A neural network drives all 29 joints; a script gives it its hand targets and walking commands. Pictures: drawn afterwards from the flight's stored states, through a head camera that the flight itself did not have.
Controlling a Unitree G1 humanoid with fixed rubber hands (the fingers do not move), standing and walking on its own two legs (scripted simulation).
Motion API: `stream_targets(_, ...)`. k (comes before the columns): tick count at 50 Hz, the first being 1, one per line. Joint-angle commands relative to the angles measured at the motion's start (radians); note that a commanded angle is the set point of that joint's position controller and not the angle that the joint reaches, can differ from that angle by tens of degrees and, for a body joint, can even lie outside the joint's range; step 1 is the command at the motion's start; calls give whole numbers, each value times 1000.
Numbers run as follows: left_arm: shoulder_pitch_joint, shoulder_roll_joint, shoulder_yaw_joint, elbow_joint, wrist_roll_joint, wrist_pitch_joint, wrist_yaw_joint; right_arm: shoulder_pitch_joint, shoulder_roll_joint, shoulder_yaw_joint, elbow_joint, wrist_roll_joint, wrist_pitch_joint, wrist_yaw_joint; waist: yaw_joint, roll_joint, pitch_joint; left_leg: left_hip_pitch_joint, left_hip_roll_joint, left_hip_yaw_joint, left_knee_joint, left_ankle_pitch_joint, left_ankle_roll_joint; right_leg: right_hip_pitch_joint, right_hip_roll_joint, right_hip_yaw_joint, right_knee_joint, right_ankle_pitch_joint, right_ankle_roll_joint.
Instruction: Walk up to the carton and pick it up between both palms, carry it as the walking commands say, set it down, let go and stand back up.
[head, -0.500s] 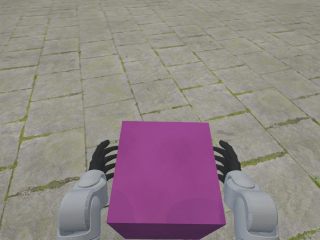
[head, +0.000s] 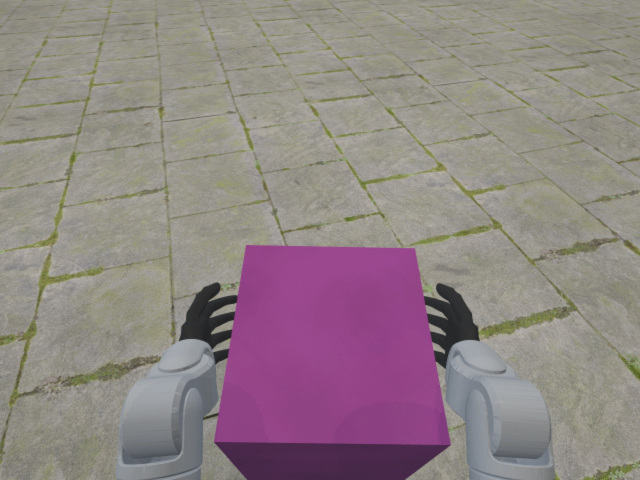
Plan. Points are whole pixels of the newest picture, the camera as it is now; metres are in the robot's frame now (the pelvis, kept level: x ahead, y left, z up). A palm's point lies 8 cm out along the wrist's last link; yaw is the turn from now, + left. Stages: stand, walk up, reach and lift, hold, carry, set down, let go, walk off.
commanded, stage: carry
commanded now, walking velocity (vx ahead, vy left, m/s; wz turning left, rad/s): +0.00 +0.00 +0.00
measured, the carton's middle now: (327, 372) +0.26 +0.00 +0.01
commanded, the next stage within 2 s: none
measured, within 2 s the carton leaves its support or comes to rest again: neither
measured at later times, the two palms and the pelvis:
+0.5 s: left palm (201, 347) +0.26 +0.15 +0.08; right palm (456, 348) +0.26 -0.14 +0.08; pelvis +0.00 +0.00 +0.00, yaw +0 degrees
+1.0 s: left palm (208, 342) +0.28 +0.15 +0.06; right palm (449, 344) +0.28 -0.14 +0.06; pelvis +0.01 +0.00 +0.00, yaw +0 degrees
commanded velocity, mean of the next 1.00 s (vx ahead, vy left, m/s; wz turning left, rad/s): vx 0.00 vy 0.00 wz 0.00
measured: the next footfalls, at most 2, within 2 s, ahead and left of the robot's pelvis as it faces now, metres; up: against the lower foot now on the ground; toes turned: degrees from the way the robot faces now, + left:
left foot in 1.72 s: +0.37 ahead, +0.15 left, +0.00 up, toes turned +12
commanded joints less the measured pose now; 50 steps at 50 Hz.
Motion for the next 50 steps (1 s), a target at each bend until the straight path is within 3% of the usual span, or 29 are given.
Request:
stream_targets(1, -398, -815, -575, -116, -256, -21, -125, -389, 802, 574, -104, 250, -25, 120, 0, -3, -195, -24, 106, -87, -78, 152, 31, 179, -135, 156, -75, 136, 9)
stream_targets(21, -414, -808, -547, -56, -231, -56, -136, -407, 797, 549, -46, 225, -62, 130, -1, -1, -196, -20, 106, -88, -73, 155, 33, 183, -134, 155, -72, 143, 4)
stream_targets(50, -464, -802, -495, 146, -154, -228, -190, -463, 811, 496, 155, 149, -240, 185, -4, 1, -206, 15, 108, -86, -51, 181, 37, 201, -130, 154, -59, 177, -6)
